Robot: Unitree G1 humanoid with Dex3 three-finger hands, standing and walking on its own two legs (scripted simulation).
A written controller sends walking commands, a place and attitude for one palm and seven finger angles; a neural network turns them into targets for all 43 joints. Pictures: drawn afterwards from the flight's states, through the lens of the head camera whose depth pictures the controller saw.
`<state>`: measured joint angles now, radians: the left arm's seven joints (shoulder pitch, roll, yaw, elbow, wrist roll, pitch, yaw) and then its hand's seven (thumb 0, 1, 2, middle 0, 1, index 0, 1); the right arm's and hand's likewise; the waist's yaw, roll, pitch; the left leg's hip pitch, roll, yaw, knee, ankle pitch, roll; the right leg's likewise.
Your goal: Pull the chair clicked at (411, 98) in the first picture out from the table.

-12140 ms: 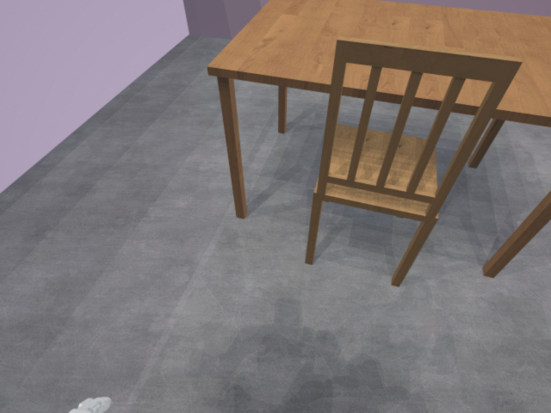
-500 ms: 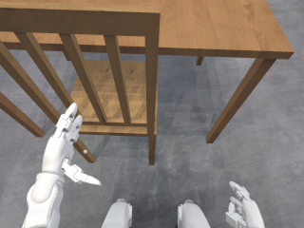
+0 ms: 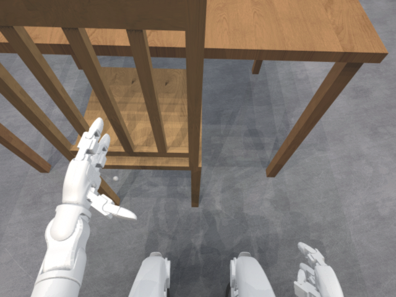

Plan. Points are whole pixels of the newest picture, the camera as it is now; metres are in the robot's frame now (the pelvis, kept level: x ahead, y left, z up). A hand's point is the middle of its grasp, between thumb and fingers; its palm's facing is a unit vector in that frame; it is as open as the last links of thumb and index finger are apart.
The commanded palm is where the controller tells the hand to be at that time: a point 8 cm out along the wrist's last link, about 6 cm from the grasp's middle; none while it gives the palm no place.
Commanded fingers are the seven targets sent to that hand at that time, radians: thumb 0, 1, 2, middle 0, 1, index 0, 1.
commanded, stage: aim the fingers beside a spindle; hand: left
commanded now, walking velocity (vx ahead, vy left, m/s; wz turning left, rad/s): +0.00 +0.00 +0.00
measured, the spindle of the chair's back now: (109, 106) +0.48 +0.20 +0.06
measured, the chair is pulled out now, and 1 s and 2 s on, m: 0.00 0.00 0.00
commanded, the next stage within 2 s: push the fingers through the gap in 0.50 s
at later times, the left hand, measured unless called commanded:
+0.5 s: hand (115, 182) +0.33 +0.16 +0.03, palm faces -0.05 -1.00 -0.05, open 16.9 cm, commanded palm +0.30 +0.22 +0.03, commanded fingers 0.00 -0.50 0.30 -0.06 -0.08 -0.06 -0.08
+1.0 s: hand (115, 163) +0.36 +0.17 +0.03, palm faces -0.04 -1.00 -0.05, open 16.9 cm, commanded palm +0.34 +0.23 +0.03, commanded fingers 0.00 -0.50 0.30 -0.06 -0.08 -0.06 -0.08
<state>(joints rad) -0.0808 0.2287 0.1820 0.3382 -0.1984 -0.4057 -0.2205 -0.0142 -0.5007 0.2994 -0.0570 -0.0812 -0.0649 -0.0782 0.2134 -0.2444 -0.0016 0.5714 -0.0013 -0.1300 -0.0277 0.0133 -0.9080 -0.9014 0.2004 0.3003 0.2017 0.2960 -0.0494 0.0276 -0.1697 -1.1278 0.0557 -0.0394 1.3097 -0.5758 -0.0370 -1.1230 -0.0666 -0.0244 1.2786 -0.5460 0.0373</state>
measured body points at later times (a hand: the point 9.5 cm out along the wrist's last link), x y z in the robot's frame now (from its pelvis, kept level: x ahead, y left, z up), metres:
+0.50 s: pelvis +0.00 +0.00 +0.00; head +0.12 +0.01 +0.44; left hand +0.32 +0.22 +0.03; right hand +0.17 -0.24 -0.10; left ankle +0.02 +0.14 -0.62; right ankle +0.03 -0.15 -0.62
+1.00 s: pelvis +0.00 +0.00 +0.00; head +0.12 +0.01 +0.44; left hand +0.36 +0.23 +0.03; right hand +0.15 -0.25 -0.11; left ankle +0.02 +0.14 -0.62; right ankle +0.03 -0.15 -0.62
